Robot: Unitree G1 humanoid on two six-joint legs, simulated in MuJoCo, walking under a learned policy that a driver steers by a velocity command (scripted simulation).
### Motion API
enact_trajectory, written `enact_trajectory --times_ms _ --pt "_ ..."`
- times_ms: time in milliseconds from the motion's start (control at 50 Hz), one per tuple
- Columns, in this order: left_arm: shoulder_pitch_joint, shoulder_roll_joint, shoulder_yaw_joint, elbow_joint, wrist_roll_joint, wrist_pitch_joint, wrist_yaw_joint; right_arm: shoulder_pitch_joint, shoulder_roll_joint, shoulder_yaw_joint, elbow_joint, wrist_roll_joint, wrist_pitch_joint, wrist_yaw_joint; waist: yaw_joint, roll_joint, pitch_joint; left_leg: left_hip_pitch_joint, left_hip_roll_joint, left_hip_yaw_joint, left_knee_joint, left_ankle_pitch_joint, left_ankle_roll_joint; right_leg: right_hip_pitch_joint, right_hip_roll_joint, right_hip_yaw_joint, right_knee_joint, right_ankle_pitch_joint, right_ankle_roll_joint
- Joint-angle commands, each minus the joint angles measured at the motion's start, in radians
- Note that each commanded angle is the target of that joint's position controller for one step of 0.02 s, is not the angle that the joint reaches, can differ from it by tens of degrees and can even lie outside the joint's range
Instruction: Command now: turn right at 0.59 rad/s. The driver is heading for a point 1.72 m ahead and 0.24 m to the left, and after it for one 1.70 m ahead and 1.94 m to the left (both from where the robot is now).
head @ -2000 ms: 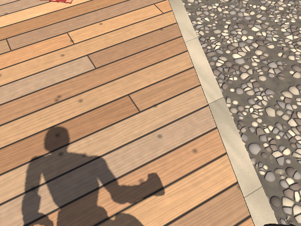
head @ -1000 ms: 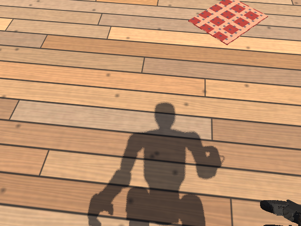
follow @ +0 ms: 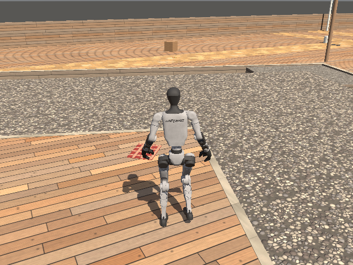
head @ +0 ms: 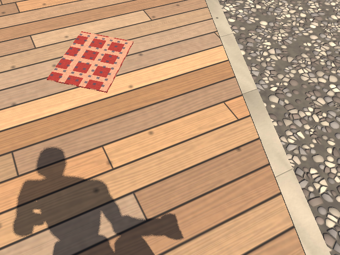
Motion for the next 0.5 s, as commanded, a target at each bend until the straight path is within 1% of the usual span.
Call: enact_trajectory --times_ms 20,40,60,80,100,120,160,180,220,240,260,280,300,320,340,360,380,400,420,440,460,480,500 --pt "0.073 0.092 0.037 -0.028 -0.001 0.008 0.003 -0.108 -0.114 -0.022 -0.106 0.02 -0.012 -0.016 0.036 0.159 -0.051 0.13 0.25 -0.188 -0.179 0.308 0.173 -0.11 -0.067 -0.02 0.278 0.025 0.051" --pt "0.054 0.076 0.03 -0.039 -0.007 0.011 0.0 -0.093 -0.117 -0.021 -0.104 0.017 -0.006 -0.019 0.025 0.166 -0.042 0.134 0.229 -0.14 -0.186 0.318 0.176 -0.109 -0.075 -0.052 0.257 0.05 0.062" --pt "0.019 0.063 0.024 -0.055 -0.013 0.01 -0.001 -0.069 -0.122 -0.023 -0.099 0.013 0.0 -0.023 0.005 0.183 -0.041 0.17 0.224 -0.116 -0.188 0.324 0.183 -0.123 -0.086 -0.075 0.209 0.068 0.071" --pt "-0.017 0.053 0.018 -0.071 -0.016 0.009 -0.002 -0.042 -0.13 -0.026 -0.093 0.01 0.005 -0.026 -0.019 0.199 -0.045 0.216 0.233 -0.107 -0.186 0.336 0.192 -0.137 -0.1 -0.086 0.152 0.074 0.08" --pt "-0.041 0.047 0.014 -0.084 -0.015 0.008 -0.004 -0.019 -0.143 -0.031 -0.088 0.01 0.01 -0.028 -0.036 0.212 -0.057 0.254 0.248 -0.103 -0.182 0.351 0.201 -0.133 -0.115 -0.092 0.1 0.067 0.086" --pt "-0.053 0.035 0.007 -0.092 -0.01 0.007 -0.007 -0.005 -0.155 -0.036 -0.082 0.011 0.013 -0.027 -0.046 0.218 -0.073 0.265 0.257 -0.1 -0.174 0.366 0.208 -0.095 -0.126 -0.096 0.04 0.048 0.087" --pt "-0.056 0.015 -0.005 -0.1 -0.002 0.003 -0.014 -0.012 -0.182 -0.044 -0.079 0.018 0.016 -0.019 -0.046 0.232 -0.092 0.237 0.269 -0.076 -0.164 0.398 0.216 0.017 -0.136 -0.123 -0.081 0.002 0.073" --pt "-0.049 0.019 -0.006 -0.098 -0.002 0.003 -0.017 -0.019 -0.192 -0.046 -0.078 0.022 0.017 -0.013 -0.044 0.242 -0.097 0.217 0.274 -0.069 -0.161 0.416 0.219 0.072 -0.132 -0.143 -0.133 -0.009 0.065" --pt "-0.031 0.034 -0.002 -0.088 -0.003 0.004 -0.02 -0.02 -0.198 -0.047 -0.07 0.036 0.016 -0.002 -0.041 0.252 -0.099 0.211 0.285 -0.075 -0.144 0.425 0.222 0.141 -0.12 -0.166 -0.246 0.012 0.045" --pt "-0.014 0.033 -0.001 -0.079 -0.003 0.005 -0.022 -0.027 -0.198 -0.045 -0.064 0.044 0.015 0.001 -0.03 0.248 -0.097 0.207 0.284 -0.075 -0.125 0.424 0.215 0.183 -0.115 -0.172 -0.333 0.057 0.029" --pt "0.02 0.026 -0.001 -0.062 -0.002 0.004 -0.024 -0.041 -0.192 -0.042 -0.06 0.053 0.016 0.002 -0.005 0.238 -0.095 0.188 0.272 -0.061 -0.094 0.421 0.197 0.254 -0.106 -0.185 -0.467 0.152 0.004" --pt "0.051 0.025 0.0 -0.045 0.002 0.002 -0.026 -0.031 -0.172 -0.033 -0.046 0.062 0.015 0.003 0.013 0.219 -0.092 0.148 0.251 -0.041 -0.06 0.386 0.158 0.35 -0.094 -0.191 -0.617 0.271 -0.025" --pt "0.061 0.055 0.004 -0.048 0.006 0.002 -0.02 0.019 -0.136 -0.02 -0.025 0.051 0.006 0.008 0.005 0.15 -0.122 0.056 0.216 -0.004 -0.005 0.266 0.083 0.5 -0.153 -0.102 -0.655 0.411 -0.053" --pt "0.079 0.141 0.016 -0.065 0.017 0.004 -0.005 0.033 -0.059 0.009 -0.049 -0.008 -0.006 0.021 -0.028 -0.127 -0.182 -0.128 0.12 0.094 0.21 -0.114 -0.019 0.666 -0.39 0.166 -0.601 0.794 -0.126" --pt "0.04 0.109 0.001 -0.062 0.043 -0.009 -0.011 -0.034 -0.075 0.005 -0.072 0.003 -0.007 0.013 0.005 -0.222 -0.156 -0.193 0.067 0.054 0.29 -0.382 -0.063 0.519 -0.504 0.24 -0.613 0.792 -0.298" --pt "0.025 0.073 -0.008 -0.063 0.05 -0.028 -0.019 -0.068 -0.141 -0.012 -0.068 0.019 0.0 0.005 0.033 -0.147 -0.122 -0.184 0.08 0.015 0.388 -0.385 -0.079 0.466 -0.464 0.215 -0.642 0.7 -0.322" --pt "-0.003 0.05 -0.017 -0.044 0.049 -0.042 -0.02 -0.063 -0.145 -0.02 -0.056 0.028 0.008 0.004 0.015 -0.135 -0.1 -0.189 0.083 -0.002 0.426 -0.346 -0.083 0.448 -0.413 0.159 -0.645 0.645 -0.285" --pt "-0.032 0.062 -0.014 -0.04 0.039 -0.05 -0.02 -0.038 -0.14 -0.024 -0.03 0.027 0.018 -0.003 0.004 -0.116 -0.085 -0.189 0.082 -0.006 0.432 -0.307 -0.088 0.434 -0.376 0.12 -0.645 0.606 -0.253" --pt "-0.059 0.063 -0.015 -0.034 0.027 -0.055 -0.018 -0.023 -0.144 -0.027 -0.022 0.02 0.026 -0.007 -0.004 -0.116 -0.068 -0.175 0.082 -0.012 0.438 -0.26 -0.098 0.41 -0.367 0.102 -0.642 0.645 -0.243" --pt "-0.069 0.054 -0.019 -0.026 0.026 -0.055 -0.015 -0.005 -0.128 -0.024 -0.012 0.021 0.028 -0.006 -0.017 -0.104 -0.071 -0.136 0.075 -0.009 0.437 -0.228 -0.104 0.384 -0.349 0.073 -0.635 0.689 -0.239" --pt "-0.081 0.016 -0.031 -0.013 0.03 -0.055 -0.013 0.03 -0.101 -0.015 0.007 0.025 0.028 -0.002 -0.031 -0.093 -0.09 -0.085 0.078 -0.006 0.386 -0.198 -0.106 0.377 -0.329 0.027 -0.63 0.688 -0.229" --pt "-0.086 -0.007 -0.037 -0.003 0.033 -0.054 -0.013 0.04 -0.078 -0.005 0.018 0.03 0.027 0.003 -0.027 -0.097 -0.096 -0.044 0.078 0.005 0.317 -0.174 -0.105 0.378 -0.312 -0.005 -0.623 0.669 -0.219" --pt "-0.078 -0.011 -0.037 0.01 0.036 -0.053 -0.012 0.02 -0.067 0.002 0.017 0.033 0.026 0.007 -0.01 -0.103 -0.092 -0.025 0.076 0.015 0.26 -0.16 -0.103 0.387 -0.313 -0.01 -0.618 0.647 -0.22"
Next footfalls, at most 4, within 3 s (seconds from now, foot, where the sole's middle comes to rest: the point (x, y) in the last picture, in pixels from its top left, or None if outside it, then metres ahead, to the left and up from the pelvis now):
0.30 right None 0.01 -0.14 -0.77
0.62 left None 0.03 0.10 -0.77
0.92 right None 0.01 -0.15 -0.77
1.44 left None -0.02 0.11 -0.77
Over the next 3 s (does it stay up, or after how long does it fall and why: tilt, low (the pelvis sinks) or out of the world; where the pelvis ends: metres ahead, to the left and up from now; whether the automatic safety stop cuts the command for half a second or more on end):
stays up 0.45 0.07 0.01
